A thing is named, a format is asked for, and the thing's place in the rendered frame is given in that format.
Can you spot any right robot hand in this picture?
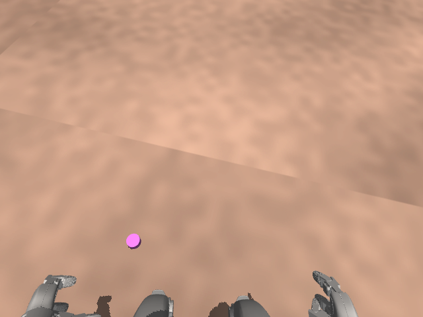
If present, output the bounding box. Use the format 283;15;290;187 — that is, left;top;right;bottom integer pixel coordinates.
308;271;358;317

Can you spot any left robot hand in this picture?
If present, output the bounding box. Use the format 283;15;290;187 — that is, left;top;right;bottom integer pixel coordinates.
26;275;101;317

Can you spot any tin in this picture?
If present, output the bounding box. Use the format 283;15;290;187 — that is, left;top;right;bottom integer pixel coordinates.
126;234;141;249

